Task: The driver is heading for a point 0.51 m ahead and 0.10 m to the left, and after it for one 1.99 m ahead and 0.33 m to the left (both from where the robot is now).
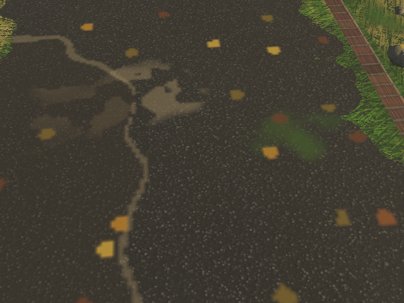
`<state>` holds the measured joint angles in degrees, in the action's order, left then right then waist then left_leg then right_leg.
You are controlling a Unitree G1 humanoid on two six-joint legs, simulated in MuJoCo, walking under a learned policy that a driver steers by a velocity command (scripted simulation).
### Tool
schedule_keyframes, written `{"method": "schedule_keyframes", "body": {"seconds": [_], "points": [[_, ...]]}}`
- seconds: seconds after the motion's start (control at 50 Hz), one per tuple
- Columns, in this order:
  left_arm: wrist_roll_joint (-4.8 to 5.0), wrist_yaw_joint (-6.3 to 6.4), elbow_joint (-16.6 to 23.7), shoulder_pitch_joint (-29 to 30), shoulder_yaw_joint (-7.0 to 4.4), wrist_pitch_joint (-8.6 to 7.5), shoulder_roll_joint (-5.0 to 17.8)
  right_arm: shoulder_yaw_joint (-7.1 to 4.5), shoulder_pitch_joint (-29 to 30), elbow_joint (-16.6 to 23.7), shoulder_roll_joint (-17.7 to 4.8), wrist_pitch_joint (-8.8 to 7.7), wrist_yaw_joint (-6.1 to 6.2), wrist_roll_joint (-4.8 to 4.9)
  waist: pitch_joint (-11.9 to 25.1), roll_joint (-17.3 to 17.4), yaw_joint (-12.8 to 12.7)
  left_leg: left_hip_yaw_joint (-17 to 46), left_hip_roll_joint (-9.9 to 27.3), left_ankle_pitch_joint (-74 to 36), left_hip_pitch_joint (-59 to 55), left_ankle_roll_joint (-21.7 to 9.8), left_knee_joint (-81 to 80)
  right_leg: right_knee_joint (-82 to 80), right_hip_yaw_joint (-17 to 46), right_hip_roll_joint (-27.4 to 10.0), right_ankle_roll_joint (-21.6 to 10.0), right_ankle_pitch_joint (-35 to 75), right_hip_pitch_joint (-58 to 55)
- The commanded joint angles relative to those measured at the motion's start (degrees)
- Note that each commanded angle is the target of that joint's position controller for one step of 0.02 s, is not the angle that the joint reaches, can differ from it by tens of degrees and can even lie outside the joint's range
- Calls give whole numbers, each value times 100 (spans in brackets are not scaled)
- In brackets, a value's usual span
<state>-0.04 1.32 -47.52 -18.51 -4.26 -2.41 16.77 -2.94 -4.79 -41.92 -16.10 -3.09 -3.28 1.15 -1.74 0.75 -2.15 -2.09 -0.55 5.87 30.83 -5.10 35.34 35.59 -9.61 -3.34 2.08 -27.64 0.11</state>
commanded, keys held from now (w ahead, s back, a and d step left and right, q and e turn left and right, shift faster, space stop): w+q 0.50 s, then q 0.38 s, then e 0.12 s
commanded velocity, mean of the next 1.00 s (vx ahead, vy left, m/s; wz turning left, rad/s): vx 0.35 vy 0.00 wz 0.54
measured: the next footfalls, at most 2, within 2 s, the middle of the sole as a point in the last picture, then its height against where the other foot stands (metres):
right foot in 0.46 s outside the picture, level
left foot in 0.92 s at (148, 287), level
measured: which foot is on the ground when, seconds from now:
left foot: down 0.00-0.46, up 0.48-0.90, down 0.92-1.00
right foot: up 0.00-0.44, down 0.46-0.92, up 0.94-1.00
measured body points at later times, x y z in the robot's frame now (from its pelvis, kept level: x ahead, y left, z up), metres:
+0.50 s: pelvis +0.29 -0.01 +0.01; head +0.31 +0.00 +0.46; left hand +0.44 +0.29 -0.05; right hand +0.41 -0.28 -0.11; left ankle +0.12 +0.08 -0.68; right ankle +0.41 -0.09 -0.71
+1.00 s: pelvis +0.43 +0.07 +0.01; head +0.47 +0.11 +0.46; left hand +0.38 +0.38 -0.11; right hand +0.75 -0.04 -0.06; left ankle +0.45 +0.19 -0.71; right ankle +0.44 -0.09 -0.65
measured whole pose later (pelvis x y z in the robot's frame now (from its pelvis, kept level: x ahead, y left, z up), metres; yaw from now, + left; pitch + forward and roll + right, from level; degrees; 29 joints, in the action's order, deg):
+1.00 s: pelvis +0.43 +0.07 +0.01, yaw +32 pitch +2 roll -1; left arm 0.7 -0.1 -46.4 -8.6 -3.5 -1.1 18.5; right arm -3.4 -5.6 -33.1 -16.2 0.6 -0.8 -0.8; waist -4.5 -1.3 -1.6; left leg -0.9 -1.1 9.0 25.0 -3.5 32.0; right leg 59.0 -2.5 -3.3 2.7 -33.7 21.4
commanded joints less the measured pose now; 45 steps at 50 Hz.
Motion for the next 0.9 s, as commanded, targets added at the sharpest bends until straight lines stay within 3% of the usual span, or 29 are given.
{"method": "schedule_keyframes", "body": {"seconds": [0.02, 0.04, 0.06, 0.08, 0.1, 0.12, 0.18, 0.24, 0.28, 0.32, 0.38, 0.42, 0.44, 0.46, 0.48, 0.5, 0.52, 0.54, 0.56, 0.6, 0.64, 0.7, 0.78, 0.84, 0.88, 0.9], "points": [[8, -84, 727, -76, 67, -405, 427, -481, -2019, 73, -1539, -35, 109, 34, 2472, 1056, 837, 5115, 1962, 1413, -5486, -1898, -1685, 4407, 1452, 642, -25, -594, 4275], [223, -157, 877, 423, -8, -541, 726, -402, -1865, 59, -1217, -72, 125, -17, 1757, 758, 953, 4279, 1808, 1186, -5105, -1595, -1762, 4434, 1608, 306, -167, -167, 4774], [193, -148, 939, 663, 28, -615, 688, -363, -1572, 118, -1062, -94, 146, 2, 1247, 292, 798, 3561, 1556, 765, -4325, -1387, -1736, 4007, 1539, 47, -261, 307, 4690], [44, -104, 938, 779, 2, -630, 696, -314, -1184, 205, -900, -87, 161, -17, 847, 12, 562, 3066, 1373, 179, -3457, -1255, -1797, 3458, 1500, -134, -249, 598, 4369], [-32, -85, 935, 740, -52, -575, 761, -249, -936, 316, -736, -86, 183, -80, 695, 66, 349, 2723, 1211, -374, -2843, -1203, -1932, 3147, 1525, -256, -230, 769, 3913], [-54, -91, 949, 658, -66, -501, 734, -242, -825, 389, -727, -77, 198, -110, 618, 174, 218, 2620, 1142, -633, -2480, -1234, -2054, 2947, 1515, -269, -176, 834, 3665], [-96, -75, 1008, 713, -11, -343, 499, -295, -878, 402, -888, -93, 286, -65, 398, 142, 133, 2101, 950, -1170, -1796, -1249, -2244, 2110, 1324, -213, 61, 1209, 3494], [-99, -92, 1161, 1352, 74, -337, 306, -338, -1078, 338, -1000, -57, 377, -7, 232, 245, 361, 1694, 597, -857, -1492, -950, -2229, 770, 1254, 1, 183, 2493, 3255], [-46, -138, 1240, 1750, 101, -372, 262, -341, -1259, 290, -999, -13, 409, 10, 204, 345, 542, 1682, 497, -477, -1422, -799, -2149, 27, 1218, 205, 204, 3114, 2934], [20, -185, 1326, 2030, 82, -411, 337, -348, -1477, 216, -1011, 27, 420, 35, 185, 397, 653, 1934, 589, -195, -1582, -746, -2006, -341, 1280, 317, 185, 3246, 2783], [50, -246, 1366, 2068, -2, -483, 545, -344, -1590, 188, -954, 83, 440, 39, 205, 500, 589, 2480, 778, 22, -2134, -642, -1522, -754, 1452, 366, 29, 2773, 2666], [60, -243, 1265, 1637, -81, -538, 654, -344, -1457, 238, -911, 114, 443, 22, 290, 661, 307, 2677, 755, -160, -2223, -510, -1102, -1003, 1371, 378, -179, 2445, 2084], [15, -208, 1147, 1127, -162, -563, 793, -286, -1404, 291, -743, 108, 431, 0, 598, 621, 44, 2529, 507, -397, -2065, -346, -557, -1136, 1379, 255, -363, 2457, 1236], [-84, -156, 1078, 316, -249, -579, 1081, -164, -1369, 405, -418, 80, 405, -68, 1318, 133, -322, 2088, 181, 104, -1449, -131, 889, -1018, 2171, -624, -737, 2176, -152], [-140, -164, 870, -259, -369, -492, 1529, -58, -2118, 571, -108, 30, 409, 76, 2058, -1707, -65, 1258, -618, 2469, 537, 269, 2721, -1419, 4665, -1895, -1667, 971, -2022], [9, -199, 895, -230, -279, -457, 1075, -132, -2133, 468, -642, 18, 421, 113, 1773, -1528, -143, 1302, -168, 2743, 1353, 355, 3591, -1744, 5445, -2102, -1678, -271, -1930], [-5, -167, 982, 67, -177, -419, 732, -241, -1536, 520, -990, 54, 424, 75, 982, -943, -279, 1260, -6, 2268, 1520, 438, 3883, -1798, 4574, -1876, -1462, 332, -1217], [-79, -150, 1036, 408, -117, -373, 615, -266, -1201, 599, -987, 97, 444, 4, 570, -506, -178, 1081, 151, 1927, 1303, 530, 3880, -1759, 3706, -1657, -1341, 1741, -512], [-96, -146, 1009, 635, -77, -344, 498, -301, -1043, 677, -956, 123, 444, -63, 315, -430, -42, 1034, 253, 1798, 1123, 609, 3690, -1723, 3059, -1456, -1309, 3186, 23], [-102, -148, 939, 811, -42, -342, 403, -311, -1218, 704, -734, 237, 412, -6, 296, -701, 216, 849, 422, 1797, 640, 692, 3311, -1759, 2127, -1155, -1228, 4568, 582], [-67, -130, 822, 901, -101, -329, 582, -246, -1116, 809, -477, 334, 408, 11, 267, -809, 265, 618, 427, 1644, 620, 803, 2811, -1929, 1656, -1138, -1358, 5123, 762], [-23, -45, 719, 1011, -191, -210, 829, -190, -910, 908, -373, 397, 351, -20, 508, -714, 237, 468, 495, 753, 401, 833, 1916, -2028, 1143, -1198, -1412, 5230, 668], [66, 6, 591, 1072, -202, -85, 913, -208, -434, 1043, -411, 384, 191, -40, 521, -662, 96, 209, 397, -144, -210, 653, 738, -1929, 506, -1097, -1196, 4768, 643], [181, -21, 510, 1022, -257, -30, 1074, -296, -234, 1215, -577, 422, 96, -47, 453, -681, 93, 92, 307, 231, -390, 435, 186, -1504, 455, -1254, -1073, 4621, 383], [269, -16, 512, 1115, -276, 0, 1102, -390, -560, 1184, -697, 434, 87, -65, 557, -617, 332, -110, 65, 118, -985, 199, -515, -721, 281, -1155, -870, 4958, 369], [244, -33, 426, 867, -221, -2, 932, -484, -983, 1066, -881, 410, 153, -101, 813, -286, 483, -46, -114, -546, -1911, -4, -1000, 149, 149, -844, -659, 4729, 715]]}}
